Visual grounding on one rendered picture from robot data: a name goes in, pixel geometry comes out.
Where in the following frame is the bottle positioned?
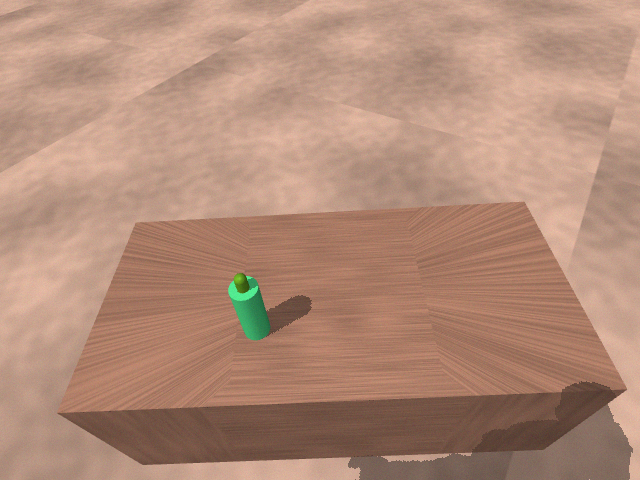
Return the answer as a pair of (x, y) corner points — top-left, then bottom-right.
(228, 273), (270, 340)

